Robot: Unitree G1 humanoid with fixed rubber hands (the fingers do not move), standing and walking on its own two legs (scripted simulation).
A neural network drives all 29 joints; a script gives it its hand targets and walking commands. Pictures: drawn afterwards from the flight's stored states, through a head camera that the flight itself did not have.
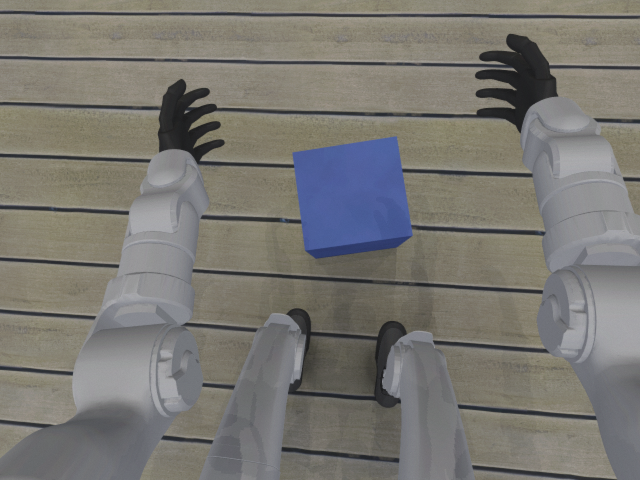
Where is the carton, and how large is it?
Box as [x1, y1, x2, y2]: [292, 136, 412, 258]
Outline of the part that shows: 396,136 292,152 304,246 307,252 317,258 396,247 412,235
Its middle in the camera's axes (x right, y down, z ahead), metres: +0.07 -0.09 +0.88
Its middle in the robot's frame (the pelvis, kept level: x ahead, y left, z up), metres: +0.50 +0.03 -0.52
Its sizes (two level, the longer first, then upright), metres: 0.210 0.200 0.250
